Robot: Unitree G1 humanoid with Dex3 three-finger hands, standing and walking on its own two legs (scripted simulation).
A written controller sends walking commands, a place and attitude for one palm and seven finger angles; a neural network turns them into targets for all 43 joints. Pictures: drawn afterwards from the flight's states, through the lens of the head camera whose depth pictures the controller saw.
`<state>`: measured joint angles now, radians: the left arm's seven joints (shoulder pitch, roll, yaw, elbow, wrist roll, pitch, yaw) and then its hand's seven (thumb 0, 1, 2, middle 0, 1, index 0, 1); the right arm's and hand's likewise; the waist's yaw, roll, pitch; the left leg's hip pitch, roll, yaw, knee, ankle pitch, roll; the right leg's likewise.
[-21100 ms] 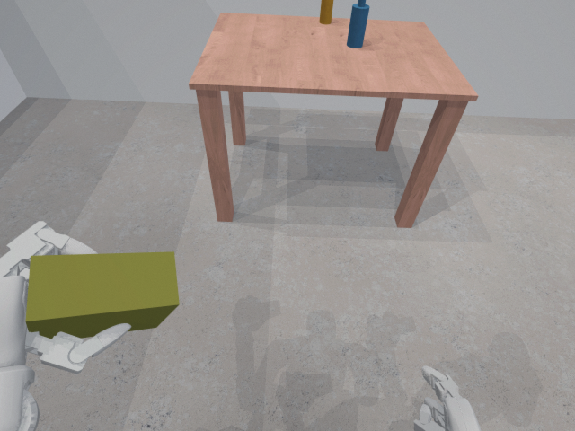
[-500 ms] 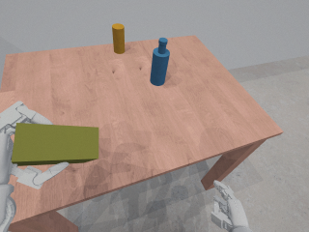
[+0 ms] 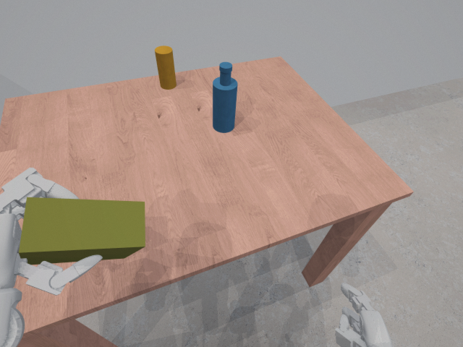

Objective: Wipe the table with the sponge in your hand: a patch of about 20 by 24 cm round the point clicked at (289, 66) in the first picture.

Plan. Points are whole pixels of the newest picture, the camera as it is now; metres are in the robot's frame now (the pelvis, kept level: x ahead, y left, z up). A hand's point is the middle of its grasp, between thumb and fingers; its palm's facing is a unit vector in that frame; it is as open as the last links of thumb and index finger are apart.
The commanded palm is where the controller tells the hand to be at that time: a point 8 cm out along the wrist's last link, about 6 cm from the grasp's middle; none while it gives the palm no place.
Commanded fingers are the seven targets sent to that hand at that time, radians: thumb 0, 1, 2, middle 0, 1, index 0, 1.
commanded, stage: come to a stop and stand still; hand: left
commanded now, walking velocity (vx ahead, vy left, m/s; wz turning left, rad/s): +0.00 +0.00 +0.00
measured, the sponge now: (102, 232) +0.23 +0.20 +0.13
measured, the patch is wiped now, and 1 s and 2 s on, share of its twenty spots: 0.00 0.00 0.00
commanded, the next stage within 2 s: look again from close up in 1.00 s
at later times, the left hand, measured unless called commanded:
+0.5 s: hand (18, 187) +0.25 +0.29 +0.19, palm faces +0.47 -0.75 -0.47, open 10.1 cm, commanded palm +0.15 +0.28 +0.17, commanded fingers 0.00 0.10 1.30 -1.20 -1.60 -1.20 -1.60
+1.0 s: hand (42, 216) +0.23 +0.27 +0.16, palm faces +0.35 -0.85 -0.41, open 10.1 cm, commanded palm +0.17 +0.30 +0.17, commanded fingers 0.00 0.10 1.30 -1.20 -1.60 -1.20 -1.60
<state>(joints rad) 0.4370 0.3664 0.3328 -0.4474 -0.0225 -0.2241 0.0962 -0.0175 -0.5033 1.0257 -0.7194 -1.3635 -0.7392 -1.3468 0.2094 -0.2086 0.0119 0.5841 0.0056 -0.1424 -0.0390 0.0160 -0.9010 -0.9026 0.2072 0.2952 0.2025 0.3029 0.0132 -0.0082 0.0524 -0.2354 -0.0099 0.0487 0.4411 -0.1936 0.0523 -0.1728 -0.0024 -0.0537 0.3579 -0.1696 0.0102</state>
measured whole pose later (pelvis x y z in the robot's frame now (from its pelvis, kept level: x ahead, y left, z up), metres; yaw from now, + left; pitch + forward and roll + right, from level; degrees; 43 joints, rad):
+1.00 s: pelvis +0.01 +0.02 +0.00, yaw +0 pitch -1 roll -2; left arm 0.40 0.39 0.37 -0.49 -0.02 -0.25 0.07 -0.01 -0.51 1.03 -0.72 -1.36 -0.74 -1.34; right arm 0.19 -0.18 0.04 0.56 0.01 -0.14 -0.01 0.02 -0.90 -0.90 0.21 0.30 0.20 0.30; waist 0.03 -0.04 0.08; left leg -0.25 -0.03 0.07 0.49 -0.24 0.08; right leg -0.19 -0.03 -0.04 0.42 -0.22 0.04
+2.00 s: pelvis +0.01 +0.00 +0.00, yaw +1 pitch +0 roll -1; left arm 0.42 0.41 0.35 -0.43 -0.03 -0.28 0.07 -0.01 -0.51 1.03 -0.73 -1.34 -0.75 -1.33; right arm 0.23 -0.18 0.02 0.61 0.01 -0.19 -0.03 0.02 -0.90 -0.90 0.21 0.30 0.20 0.30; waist 0.04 -0.04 0.07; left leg -0.25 -0.03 0.05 0.47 -0.22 0.06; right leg -0.21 -0.02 -0.05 0.43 -0.22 0.02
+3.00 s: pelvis +0.01 +0.00 +0.00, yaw +1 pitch +0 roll -1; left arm 0.44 0.37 0.34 -0.46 -0.03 -0.22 0.09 -0.01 -0.51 1.03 -0.73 -1.34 -0.75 -1.33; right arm 0.20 -0.20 0.02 0.59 0.01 -0.14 -0.05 0.02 -0.90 -0.90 0.21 0.30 0.20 0.30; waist 0.02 -0.02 0.05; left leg -0.23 -0.02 0.04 0.42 -0.19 0.05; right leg -0.17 -0.01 -0.06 0.35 -0.18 0.01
